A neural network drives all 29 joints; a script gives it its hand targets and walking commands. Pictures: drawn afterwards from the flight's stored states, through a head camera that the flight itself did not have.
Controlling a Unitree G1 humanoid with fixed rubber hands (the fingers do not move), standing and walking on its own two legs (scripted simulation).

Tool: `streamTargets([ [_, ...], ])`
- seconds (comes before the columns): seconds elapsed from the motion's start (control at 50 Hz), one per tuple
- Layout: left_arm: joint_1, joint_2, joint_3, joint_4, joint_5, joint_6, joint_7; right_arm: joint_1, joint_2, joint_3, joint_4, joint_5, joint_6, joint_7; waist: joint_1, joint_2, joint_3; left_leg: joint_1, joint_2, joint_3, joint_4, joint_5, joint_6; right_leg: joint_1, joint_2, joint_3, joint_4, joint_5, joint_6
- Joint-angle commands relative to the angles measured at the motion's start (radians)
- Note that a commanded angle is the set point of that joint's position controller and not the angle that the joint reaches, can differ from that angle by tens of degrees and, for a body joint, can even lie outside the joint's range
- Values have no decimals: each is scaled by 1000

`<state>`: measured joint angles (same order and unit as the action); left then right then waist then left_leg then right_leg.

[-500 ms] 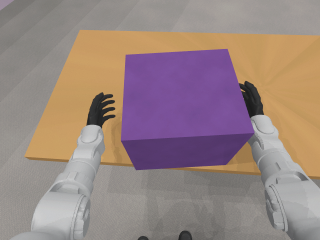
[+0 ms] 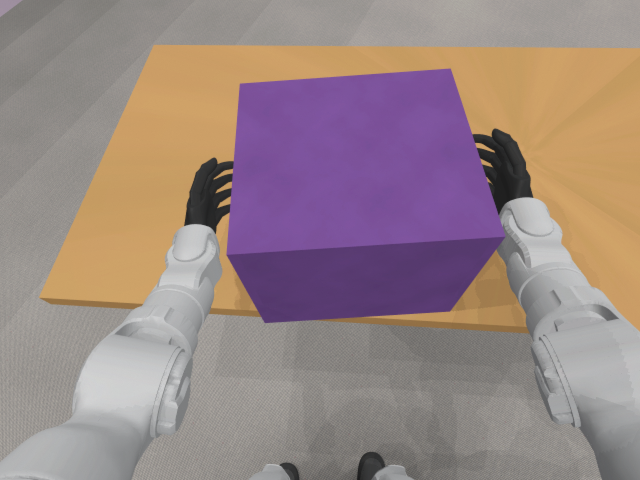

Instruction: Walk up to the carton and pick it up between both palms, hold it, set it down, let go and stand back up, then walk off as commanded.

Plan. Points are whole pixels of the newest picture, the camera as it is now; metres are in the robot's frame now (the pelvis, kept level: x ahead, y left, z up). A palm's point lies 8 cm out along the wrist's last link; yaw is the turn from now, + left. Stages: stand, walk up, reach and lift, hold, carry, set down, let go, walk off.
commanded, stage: reach and lift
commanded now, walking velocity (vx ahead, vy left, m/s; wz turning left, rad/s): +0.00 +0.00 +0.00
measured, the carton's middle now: (351, 204) +0.46 +0.01 +0.03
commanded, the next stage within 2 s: none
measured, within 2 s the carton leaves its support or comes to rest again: neither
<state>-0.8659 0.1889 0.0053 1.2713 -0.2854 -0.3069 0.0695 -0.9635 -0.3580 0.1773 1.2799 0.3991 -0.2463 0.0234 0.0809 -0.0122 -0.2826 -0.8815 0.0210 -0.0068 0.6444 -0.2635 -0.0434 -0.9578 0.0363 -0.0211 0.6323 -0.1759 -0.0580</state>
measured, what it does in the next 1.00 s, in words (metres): stands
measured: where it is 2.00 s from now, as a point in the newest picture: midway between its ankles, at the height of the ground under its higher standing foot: outside the picture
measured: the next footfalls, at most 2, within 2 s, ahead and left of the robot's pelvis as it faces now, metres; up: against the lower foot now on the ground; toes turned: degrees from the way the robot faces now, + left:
none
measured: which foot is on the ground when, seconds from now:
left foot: down 0.00-1.00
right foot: down 0.00-1.00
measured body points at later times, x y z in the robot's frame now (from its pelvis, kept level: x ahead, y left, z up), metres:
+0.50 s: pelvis +0.00 +0.00 +0.00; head +0.12 -0.02 +0.44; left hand +0.43 +0.19 +0.02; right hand +0.48 -0.16 +0.03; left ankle +0.00 +0.15 -0.71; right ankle +0.05 -0.08 -0.71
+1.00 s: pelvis +0.02 +0.02 +0.02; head +0.12 +0.00 +0.46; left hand +0.43 +0.19 +0.02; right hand +0.46 -0.16 +0.04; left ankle +0.00 +0.15 -0.71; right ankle +0.04 -0.08 -0.71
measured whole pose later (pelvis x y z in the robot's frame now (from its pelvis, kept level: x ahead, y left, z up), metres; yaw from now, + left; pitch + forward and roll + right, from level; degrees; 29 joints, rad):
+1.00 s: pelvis +0.02 +0.02 +0.02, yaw +0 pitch +22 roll +0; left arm -0.76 0.06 0.32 1.33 0.02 -0.50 0.09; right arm -0.80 -0.15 -0.33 1.24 -0.21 -0.40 -0.01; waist 0.03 0.03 -0.19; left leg -0.64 0.02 0.00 0.48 -0.23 -0.02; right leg -0.70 0.03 -0.02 0.45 -0.14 -0.04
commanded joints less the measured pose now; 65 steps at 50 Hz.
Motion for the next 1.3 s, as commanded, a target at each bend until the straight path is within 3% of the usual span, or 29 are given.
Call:
streamTargets([
  [0.0,-506,135,34,-197,29,-72,2,-481,-57,-56,-192,-39,-58,-11,5,-71,-777,68,-50,76,-20,284,-7,825,-35,49,34,390,106],
  [0.14,-496,84,111,-235,124,-64,18,-479,-15,-162,-243,-166,-66,-56,-14,-63,-847,62,-54,83,-21,290,-14,883,-36,54,43,434,112],
  [0.4,-487,-36,135,-231,177,-98,9,-461,141,-194,-282,-258,-62,-50,-12,-93,-766,81,-48,82,-72,278,0,940,-47,44,19,455,115],
  [0.52,-489,-211,160,-195,275,-138,-43,-448,350,-237,-256,-394,-97,-7,-24,-86,-715,110,-50,84,-99,299,0,984,-64,31,2,517,114],
  [0.56,-506,-375,161,-186,347,-152,-85,-449,532,-253,-251,-494,-121,30,-36,-74,-700,135,-51,86,-121,315,-1,1009,-70,20,-11,561,114],
  [0.6,-534,-578,91,-167,383,-168,-131,-449,756,-213,-262,-574,-144,78,-52,-57,-700,163,-52,87,-138,337,-3,1039,-72,9,-22,622,111],
  [0.64,-523,-616,79,-110,407,-178,-142,-424,801,-228,-219,-620,-161,94,-64,-39,-682,187,-45,87,-150,349,-9,1038,-71,0,-39,645,105],
  [0.68,-501,-615,88,-70,425,-190,-141,-389,810,-237,-177,-647,-172,104,-54,-29,-637,205,-38,87,-164,347,-11,1025,-69,-6,-57,626,98],
  [0.84,-463,-626,86,-39,423,-231,-124,-331,810,-253,-135,-698,-207,123,-24,-22,-538,260,-25,91,-199,334,-9,986,-51,-19,-100,541,73],
  [1.02,-405,-632,82,-31,438,-232,-113,-283,801,-264,-66,-716,-221,123,-15,-26,-474,304,-16,93,-204,386,-10,968,-41,-22,-119,560,69],
  [1.28,-379,-646,84,-30,454,-232,-108,-271,806,-247,-57,-714,-246,112,-8,-31,-462,290,-10,96,-219,391,-6,992,-48,-11,-130,573,72],
])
